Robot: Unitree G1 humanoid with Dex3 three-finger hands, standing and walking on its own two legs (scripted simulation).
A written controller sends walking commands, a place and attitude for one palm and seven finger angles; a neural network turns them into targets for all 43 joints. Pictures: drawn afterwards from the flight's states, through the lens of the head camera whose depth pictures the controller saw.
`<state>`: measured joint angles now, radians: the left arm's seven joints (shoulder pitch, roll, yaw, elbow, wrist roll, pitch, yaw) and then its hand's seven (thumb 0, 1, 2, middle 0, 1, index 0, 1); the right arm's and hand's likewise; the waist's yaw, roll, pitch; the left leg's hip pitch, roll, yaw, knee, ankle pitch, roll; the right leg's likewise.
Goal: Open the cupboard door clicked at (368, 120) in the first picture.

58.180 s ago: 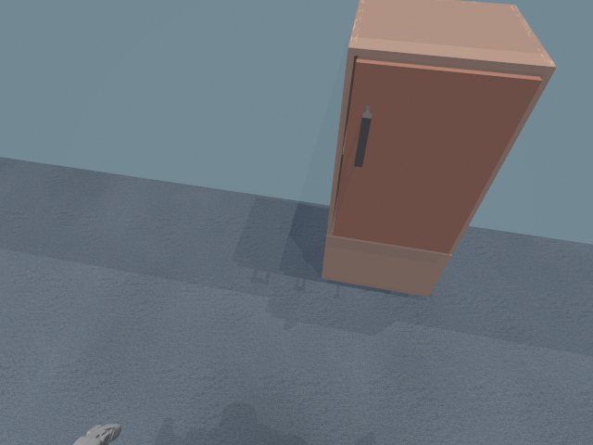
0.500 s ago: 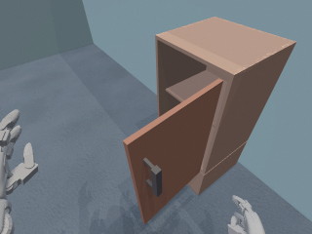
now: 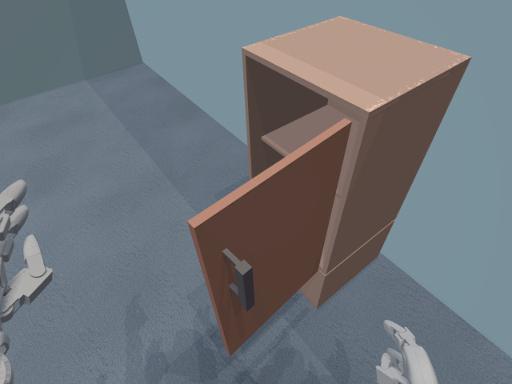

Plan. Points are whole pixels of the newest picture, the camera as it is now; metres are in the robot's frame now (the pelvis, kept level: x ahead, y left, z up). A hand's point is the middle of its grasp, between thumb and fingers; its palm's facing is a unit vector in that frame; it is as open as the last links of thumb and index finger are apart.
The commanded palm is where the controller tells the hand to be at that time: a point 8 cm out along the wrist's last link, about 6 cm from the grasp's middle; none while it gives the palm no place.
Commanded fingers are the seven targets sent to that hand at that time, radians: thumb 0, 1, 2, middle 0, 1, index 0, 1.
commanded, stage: step back with the hand held close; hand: left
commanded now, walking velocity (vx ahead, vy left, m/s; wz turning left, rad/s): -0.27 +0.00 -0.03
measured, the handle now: (238, 280) +0.31 +0.07 -0.05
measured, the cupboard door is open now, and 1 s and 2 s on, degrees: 95 95 95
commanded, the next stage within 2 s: stop stepping back and stand still in 1.04 s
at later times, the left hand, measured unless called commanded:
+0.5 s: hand (4, 330) +0.13 +0.28 +0.15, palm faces +0.39 -0.78 -0.48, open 7.4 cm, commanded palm +0.08 +0.32 +0.17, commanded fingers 0.00 0.90 0.90 -0.20 -0.30 -0.20 -0.30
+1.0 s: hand out of the picture +0.07 +0.31 +0.15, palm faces +0.47 -0.76 -0.44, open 7.4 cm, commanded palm -0.02 +0.34 +0.17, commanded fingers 0.00 0.90 0.90 -0.20 -0.30 -0.20 -0.30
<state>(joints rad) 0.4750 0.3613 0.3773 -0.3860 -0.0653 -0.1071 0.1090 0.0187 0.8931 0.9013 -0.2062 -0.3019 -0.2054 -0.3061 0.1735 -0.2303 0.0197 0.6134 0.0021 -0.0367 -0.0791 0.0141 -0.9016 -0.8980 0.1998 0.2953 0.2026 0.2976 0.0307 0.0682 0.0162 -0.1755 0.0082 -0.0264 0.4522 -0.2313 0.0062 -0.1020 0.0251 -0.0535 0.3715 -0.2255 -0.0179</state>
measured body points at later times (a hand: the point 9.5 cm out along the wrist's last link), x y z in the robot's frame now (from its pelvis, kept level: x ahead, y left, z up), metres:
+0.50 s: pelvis -0.07 +0.02 -0.01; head -0.05 +0.03 +0.44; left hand +0.11 +0.32 +0.18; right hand +0.11 -0.22 -0.09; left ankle +0.01 +0.11 -0.74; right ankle -0.01 -0.11 -0.74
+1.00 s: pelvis -0.14 +0.03 -0.01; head -0.09 +0.07 +0.43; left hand +0.03 +0.35 +0.17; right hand +0.05 -0.19 -0.09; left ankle -0.09 +0.13 -0.74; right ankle -0.10 -0.10 -0.69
